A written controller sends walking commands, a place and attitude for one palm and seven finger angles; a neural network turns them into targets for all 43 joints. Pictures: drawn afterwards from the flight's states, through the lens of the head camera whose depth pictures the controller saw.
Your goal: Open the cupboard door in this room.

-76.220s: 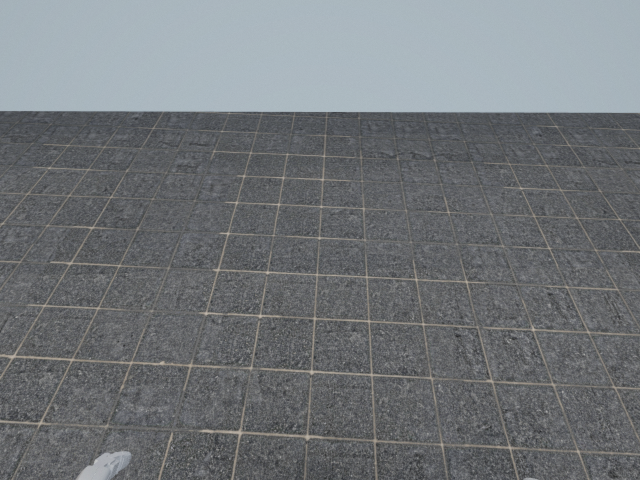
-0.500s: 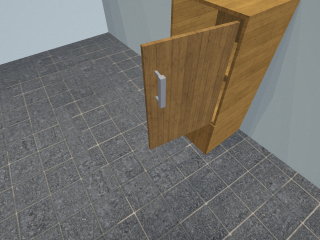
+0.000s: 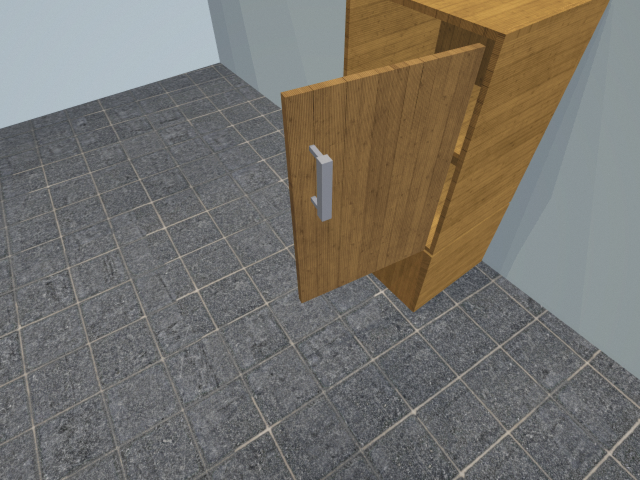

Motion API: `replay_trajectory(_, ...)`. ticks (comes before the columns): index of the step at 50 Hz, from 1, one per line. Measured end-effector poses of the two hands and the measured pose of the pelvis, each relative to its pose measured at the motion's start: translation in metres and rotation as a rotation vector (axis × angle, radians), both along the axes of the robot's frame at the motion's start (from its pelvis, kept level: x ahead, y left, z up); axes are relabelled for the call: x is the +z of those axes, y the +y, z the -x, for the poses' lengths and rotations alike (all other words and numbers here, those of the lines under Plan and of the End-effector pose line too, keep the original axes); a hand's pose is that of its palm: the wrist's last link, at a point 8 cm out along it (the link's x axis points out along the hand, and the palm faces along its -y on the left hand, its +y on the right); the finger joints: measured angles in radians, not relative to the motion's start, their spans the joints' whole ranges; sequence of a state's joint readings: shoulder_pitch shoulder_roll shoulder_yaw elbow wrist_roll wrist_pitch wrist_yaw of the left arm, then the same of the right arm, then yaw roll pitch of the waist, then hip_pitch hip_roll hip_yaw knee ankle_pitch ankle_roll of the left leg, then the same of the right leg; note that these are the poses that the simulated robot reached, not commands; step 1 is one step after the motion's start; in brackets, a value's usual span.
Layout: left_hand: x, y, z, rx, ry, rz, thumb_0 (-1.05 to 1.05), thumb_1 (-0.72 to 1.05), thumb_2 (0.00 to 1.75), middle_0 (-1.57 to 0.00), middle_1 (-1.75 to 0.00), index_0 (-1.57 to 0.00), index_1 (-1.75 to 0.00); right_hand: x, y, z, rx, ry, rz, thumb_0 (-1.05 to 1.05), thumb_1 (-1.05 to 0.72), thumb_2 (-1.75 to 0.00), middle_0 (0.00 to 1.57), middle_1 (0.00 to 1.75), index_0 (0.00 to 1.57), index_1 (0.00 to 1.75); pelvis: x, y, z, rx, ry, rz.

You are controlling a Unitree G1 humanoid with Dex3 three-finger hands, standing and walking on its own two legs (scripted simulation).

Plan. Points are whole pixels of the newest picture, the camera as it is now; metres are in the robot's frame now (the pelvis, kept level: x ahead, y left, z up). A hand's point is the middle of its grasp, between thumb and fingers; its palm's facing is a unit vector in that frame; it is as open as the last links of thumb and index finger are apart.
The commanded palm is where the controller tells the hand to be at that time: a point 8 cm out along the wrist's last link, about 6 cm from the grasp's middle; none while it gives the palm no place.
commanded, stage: look to check the result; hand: left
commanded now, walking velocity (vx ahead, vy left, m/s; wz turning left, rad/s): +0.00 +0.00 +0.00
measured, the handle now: (319, 183) +0.61 +0.04 +0.01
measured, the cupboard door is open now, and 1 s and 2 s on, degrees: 80 80 80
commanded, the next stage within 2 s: stand and wait in 0.20 s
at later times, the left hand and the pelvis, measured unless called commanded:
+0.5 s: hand out of the picture +0.06 +0.21 -0.16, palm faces +0.01 -0.96 -0.29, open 7.4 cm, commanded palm none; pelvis +0.00 -0.01 +0.00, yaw +0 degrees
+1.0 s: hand out of the picture +0.07 +0.22 -0.16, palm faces +0.00 -0.95 -0.30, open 7.4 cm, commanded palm none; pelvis +0.01 -0.01 +0.00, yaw +0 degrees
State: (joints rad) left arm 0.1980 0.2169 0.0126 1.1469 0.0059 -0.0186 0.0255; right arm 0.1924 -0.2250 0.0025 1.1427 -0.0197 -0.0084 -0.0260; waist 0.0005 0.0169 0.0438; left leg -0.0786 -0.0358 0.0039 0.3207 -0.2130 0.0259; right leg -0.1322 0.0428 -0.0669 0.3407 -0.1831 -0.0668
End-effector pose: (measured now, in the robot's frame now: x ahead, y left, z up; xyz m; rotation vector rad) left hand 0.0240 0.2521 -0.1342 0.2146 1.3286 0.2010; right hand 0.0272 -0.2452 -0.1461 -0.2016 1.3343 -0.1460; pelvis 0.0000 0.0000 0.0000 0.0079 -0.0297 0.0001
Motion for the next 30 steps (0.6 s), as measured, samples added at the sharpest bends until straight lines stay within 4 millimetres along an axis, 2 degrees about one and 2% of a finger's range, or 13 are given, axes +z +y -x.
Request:
replay_trajectory(16,0.003,0.003,-0.021,-0.022,-0.046,-0.011,0.01,0.91,0.90,-0.21,-0.30,-0.20,-0.29,0.006,-0.018,-0.010,0.011,-0.017,0.034,0.00,-0.91,-0.90,0.20,0.30,0.20,0.30,0.001,-0.004,-0.001,0.001,-0.001,0.000)
replay_trajectory(30,0.007,0.007,-0.028,-0.034,-0.053,-0.028,0.01,0.91,0.90,-0.21,-0.30,-0.20,-0.29,0.008,-0.026,-0.013,0.015,-0.018,0.040,0.00,-0.91,-0.90,0.20,0.30,0.20,0.30,0.001,-0.007,-0.001,-0.001,0.001,-0.001)
